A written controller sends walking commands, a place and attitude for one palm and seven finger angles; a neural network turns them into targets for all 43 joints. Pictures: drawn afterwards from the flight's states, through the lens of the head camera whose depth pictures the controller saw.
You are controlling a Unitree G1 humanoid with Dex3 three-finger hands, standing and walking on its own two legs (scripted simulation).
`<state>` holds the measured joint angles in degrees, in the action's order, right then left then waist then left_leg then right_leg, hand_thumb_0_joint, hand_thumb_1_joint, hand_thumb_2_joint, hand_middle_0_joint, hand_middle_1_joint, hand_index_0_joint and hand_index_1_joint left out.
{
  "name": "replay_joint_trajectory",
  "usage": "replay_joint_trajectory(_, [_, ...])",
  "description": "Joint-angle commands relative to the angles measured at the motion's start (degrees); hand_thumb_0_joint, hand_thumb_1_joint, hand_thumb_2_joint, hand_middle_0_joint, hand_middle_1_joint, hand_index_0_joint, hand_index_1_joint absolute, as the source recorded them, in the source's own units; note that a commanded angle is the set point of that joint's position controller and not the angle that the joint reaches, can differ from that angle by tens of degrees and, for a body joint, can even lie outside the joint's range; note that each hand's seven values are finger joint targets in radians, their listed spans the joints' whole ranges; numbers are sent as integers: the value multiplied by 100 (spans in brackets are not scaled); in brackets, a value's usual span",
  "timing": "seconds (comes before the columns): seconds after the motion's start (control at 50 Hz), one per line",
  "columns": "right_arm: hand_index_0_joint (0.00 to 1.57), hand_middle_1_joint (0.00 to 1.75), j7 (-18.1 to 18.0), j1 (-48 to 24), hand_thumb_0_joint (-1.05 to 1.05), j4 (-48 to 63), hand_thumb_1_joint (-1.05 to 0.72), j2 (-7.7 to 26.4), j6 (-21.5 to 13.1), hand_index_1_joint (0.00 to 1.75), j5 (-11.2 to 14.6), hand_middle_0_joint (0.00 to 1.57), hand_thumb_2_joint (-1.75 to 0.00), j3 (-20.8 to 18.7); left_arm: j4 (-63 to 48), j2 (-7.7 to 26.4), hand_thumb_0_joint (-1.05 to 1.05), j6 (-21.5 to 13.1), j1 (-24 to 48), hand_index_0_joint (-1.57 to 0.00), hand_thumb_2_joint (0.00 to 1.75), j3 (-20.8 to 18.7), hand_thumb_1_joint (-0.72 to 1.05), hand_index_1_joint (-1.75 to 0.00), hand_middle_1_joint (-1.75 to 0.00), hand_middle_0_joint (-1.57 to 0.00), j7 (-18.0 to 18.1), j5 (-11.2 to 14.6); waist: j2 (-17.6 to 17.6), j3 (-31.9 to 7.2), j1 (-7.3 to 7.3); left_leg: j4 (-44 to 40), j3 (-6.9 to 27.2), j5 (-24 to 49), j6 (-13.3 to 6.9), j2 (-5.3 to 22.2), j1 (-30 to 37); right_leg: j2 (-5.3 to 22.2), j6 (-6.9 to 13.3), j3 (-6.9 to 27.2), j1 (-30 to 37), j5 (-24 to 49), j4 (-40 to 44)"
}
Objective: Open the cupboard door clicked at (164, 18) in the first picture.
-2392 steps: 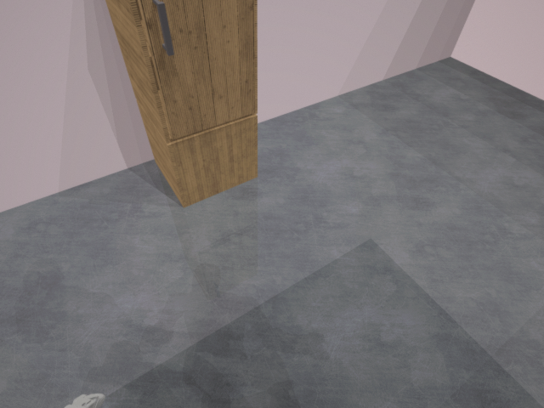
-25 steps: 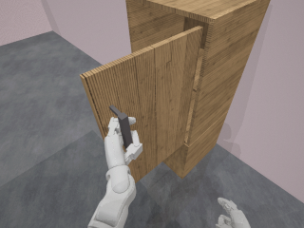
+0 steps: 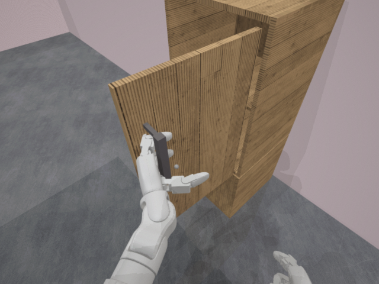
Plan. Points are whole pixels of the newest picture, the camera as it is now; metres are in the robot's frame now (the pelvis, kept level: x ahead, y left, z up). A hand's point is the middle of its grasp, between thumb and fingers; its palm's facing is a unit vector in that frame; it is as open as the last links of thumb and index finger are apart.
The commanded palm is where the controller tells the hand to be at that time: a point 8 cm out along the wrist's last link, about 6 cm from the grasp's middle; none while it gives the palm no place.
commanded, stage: open thumb and fingers to let go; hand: left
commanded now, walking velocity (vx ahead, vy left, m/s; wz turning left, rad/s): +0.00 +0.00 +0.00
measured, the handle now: (157, 154) +0.37 +0.09 +0.10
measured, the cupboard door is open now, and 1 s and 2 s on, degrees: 87 90 89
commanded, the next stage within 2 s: slide the hand sideways off the handle in 0.32 s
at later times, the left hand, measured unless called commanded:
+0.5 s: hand (173, 168) +0.33 +0.06 +0.09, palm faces +0.19 -0.98 -0.05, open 14.9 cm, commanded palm +0.30 +0.09 +0.09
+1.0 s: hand (169, 189) +0.28 +0.06 +0.09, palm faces -0.14 -0.99 -0.02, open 16.3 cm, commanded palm +0.25 +0.13 +0.09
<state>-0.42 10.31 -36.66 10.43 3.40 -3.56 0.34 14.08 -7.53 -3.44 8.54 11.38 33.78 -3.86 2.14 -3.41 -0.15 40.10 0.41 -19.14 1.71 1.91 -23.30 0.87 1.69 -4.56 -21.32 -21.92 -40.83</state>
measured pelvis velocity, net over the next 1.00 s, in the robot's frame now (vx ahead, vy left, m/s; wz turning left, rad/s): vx -0.01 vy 0.01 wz -0.04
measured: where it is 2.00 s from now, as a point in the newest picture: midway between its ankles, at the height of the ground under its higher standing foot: outside the picture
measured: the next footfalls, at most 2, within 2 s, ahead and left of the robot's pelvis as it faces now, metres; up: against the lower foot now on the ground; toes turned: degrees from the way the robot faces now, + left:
none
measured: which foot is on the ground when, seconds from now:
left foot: down 0.00-1.00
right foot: down 0.00-1.00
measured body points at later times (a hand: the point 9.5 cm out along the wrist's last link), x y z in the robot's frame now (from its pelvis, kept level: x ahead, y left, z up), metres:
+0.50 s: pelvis -0.01 +0.02 +0.00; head +0.00 +0.01 +0.45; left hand +0.31 +0.11 +0.10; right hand +0.16 -0.20 -0.11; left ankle +0.02 +0.14 -0.72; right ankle -0.01 -0.10 -0.72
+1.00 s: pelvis -0.01 +0.01 +0.00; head +0.00 +0.00 +0.45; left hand +0.28 +0.11 +0.09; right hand +0.15 -0.21 -0.09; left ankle +0.02 +0.14 -0.72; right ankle -0.01 -0.10 -0.72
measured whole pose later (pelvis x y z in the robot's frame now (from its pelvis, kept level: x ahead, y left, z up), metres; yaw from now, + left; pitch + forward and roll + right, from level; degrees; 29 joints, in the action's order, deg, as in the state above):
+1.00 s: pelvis -0.01 +0.01 +0.00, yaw -2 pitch +1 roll +1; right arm -0.5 13.5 -31.9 11.5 -1.6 0.0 2.7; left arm 4.4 3.3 -7.3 -1.6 10.5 3.7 3.7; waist 1.4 -1.8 -0.2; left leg 39.8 -2.1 -19.1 0.8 1.9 -21.9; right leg 0.9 0.8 -1.9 -21.2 -21.1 -41.0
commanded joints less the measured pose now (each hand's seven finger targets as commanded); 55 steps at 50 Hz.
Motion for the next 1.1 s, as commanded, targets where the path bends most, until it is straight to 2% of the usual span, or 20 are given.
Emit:
replay_joint_trajectory(0.0, [20,30,-24,-691,0,868,-90,457,-289,30,31,20,-90,-153,-1121,-359,0,-344,2066,-27,30,21,-50,-100,-100,-27,57,-113,-779,-1099,66,-334,-105,928,-238,-225,515,-9,-38,175,103,1069,885])
replay_joint_trajectory(0.04, [20,30,-44,-707,0,819,-90,458,-260,30,33,20,-90,-151,-983,-280,0,-320,2110,-25,30,-57,-50,-90,-90,-25,65,-133,-752,-1053,58,-347,-97,882,-229,-217,519,-16,-25,190,86,950,947])
replay_joint_trajectory(0.2, [20,30,10,-664,0,868,-90,446,-219,30,37,20,-90,-150,-937,-537,0,-262,2283,-18,30,109,-50,-50,-50,-18,146,-167,-565,-1172,71,-362,-80,988,-202,-171,515,-68,16,85,26,1059,734])
replay_joint_trajectory(0.28, [20,30,-9,-685,0,827,-90,450,-224,30,37,20,-90,-149,-807,-509,0,-227,2377,-15,30,37,-50,-30,-30,-15,222,-156,-715,-1078,95,-356,-57,814,-205,-170,442,-73,9,75,-74,818,774])
replay_joint_trajectory(0.4, [20,30,22,-690,0,824,-90,426,-217,30,48,20,-90,-150,-798,-653,0,-188,2415,-15,30,183,-50,-30,-30,-15,272,-212,-615,-1180,78,-360,-24,821,-178,-161,427,-95,44,19,-99,818,650])
replay_joint_trajectory(0.42, [20,30,27,-224,0,685,-90,598,-159,30,69,20,-90,-140,-696,-291,0,-403,2177,-15,30,1366,-50,-30,-30,-15,-958,-705,-1028,-820,521,-350,10,969,-285,-148,520,-80,41,209,-322,1309,586])
replay_joint_trajectory(0.44, [20,30,-36,-171,0,884,-90,627,-162,30,135,20,-90,-186,-1067,112,0,-683,2649,-15,30,986,-50,-30,-30,-15,-1641,-481,-723,-1262,434,-285,-12,1078,-319,-174,614,-43,60,219,-209,1578,505])
replay_joint_trajectory(0.46, [20,30,-99,-195,0,969,-90,600,-228,30,170,20,-90,-147,-1318,311,0,-903,2787,-15,30,959,-50,-30,-30,-15,-2133,-364,-328,-1460,352,-249,-37,1112,-339,-218,765,-25,65,246,-133,1672,437])
replay_joint_trajectory(0.48, [20,30,-147,-183,0,1024,-90,596,-290,30,226,20,-90,-120,-1266,382,0,-1017,2710,-15,30,969,-50,-30,-30,-15,-2606,-184,-308,-1520,365,-238,-19,1068,-346,-232,851,-35,64,216,-115,1663,425])
replay_joint_trajectory(0.5, [20,30,-196,-214,0,1067,-90,627,-344,30,297,20,-90,-63,-1090,472,0,-1029,2668,-15,30,950,-50,-30,-30,-15,-3060,66,-266,-1365,406,-278,19,878,-342,-232,837,-54,62,193,-191,1479,465])
replay_joint_trajectory(0.54, [20,30,-266,-351,0,1158,-90,612,-468,30,443,20,-90,22,-929,264,0,-869,2668,-15,30,734,-50,-30,-30,-15,-3437,711,-54,-1084,380,-428,86,412,-277,-214,811,-116,51,104,-328,935,586])
replay_joint_trajectory(0.56, [20,30,-280,-366,0,1155,-90,616,-551,30,472,20,-90,55,-793,171,0,-776,2629,-15,30,568,-50,-30,-30,-15,-3403,999,-333,-883,373,-516,163,170,-247,-209,684,-139,15,23,-379,691,624])
replay_joint_trajectory(0.6, [20,30,-249,-419,0,1183,-90,659,-680,30,480,20,-90,51,-785,224,0,-639,2285,-15,30,197,-50,-30,-30,-15,-3207,1250,-604,-902,181,-634,169,18,-210,-206,579,-156,-14,-29,-284,466,671])
replay_joint_trajectory(0.66, [20,30,-117,-369,0,1256,-90,631,-833,30,421,20,-90,14,-1294,482,0,-743,2026,-15,30,-37,-50,-30,-30,-15,-2850,1051,-558,-1205,-8,-638,121,459,-200,-180,698,-150,5,-24,-77,783,561])
replay_joint_trajectory(0.72, [20,30,24,-255,0,1314,-90,636,-903,30,377,20,-90,-45,-1541,524,0,-951,1506,-15,30,70,-50,-30,-30,-15,-2698,724,-691,-1176,-10,-576,39,630,-224,-134,672,-149,-5,23,-68,931,525])
replay_joint_trajectory(0.8, [20,30,38,-360,0,1392,-90,635,-883,30,376,20,-90,-13,-1863,904,0,-1000,1285,-15,30,-150,-50,-30,-30,-15,-2735,633,-450,-909,-56,-626,-79,369,-247,-162,535,-120,-10,149,-5,710,656])
replay_joint_trajectory(0.84, [20,30,18,-382,0,1414,-90,639,-853,30,370,20,-90,-12,-1903,1144,0,-930,791,-15,30,-383,-50,-30,-30,-15,-2748,621,-545,-919,-147,-631,-119,424,-261,-169,510,-124,-12,196,143,753,732])
replay_joint_trajectory(0.86, [20,30,12,-427,0,1457,-90,610,-843,30,383,20,-90,7,-2061,1089,0,-901,723,-15,30,-338,-50,-30,-30,-15,-2791,659,-398,-890,-135,-651,-152,377,-257,-181,518,-106,-26,220,152,728,764])
replay_joint_trajectory(0.96, [20,30,-56,-490,0,1535,-90,615,-863,30,400,20,-90,12,-2586,1288,0,-747,-27,-15,30,-560,-50,-30,-30,-15,-3004,845,-501,-862,-174,-626,-187,594,-268,-208,573,-106,-51,255,353,1089,836])
replay_joint_trajectory(1.08, [20,30,-71,-405,0,1582,-90,619,-975,30,397,20,-90,1,-3176,1347,0,-738,-775,-15,30,-590,-50,-30,-30,-15,-3259,946,-441,-823,-109,-504,-175,913,-269,-246,626,-101,-82,230,365,1650,712])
